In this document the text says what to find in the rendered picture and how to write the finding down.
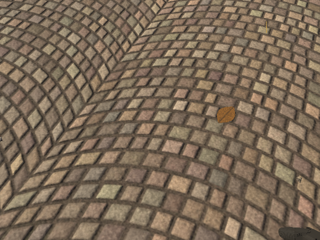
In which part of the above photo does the robot right hand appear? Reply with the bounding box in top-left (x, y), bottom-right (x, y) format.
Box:
top-left (278, 227), bottom-right (320, 240)

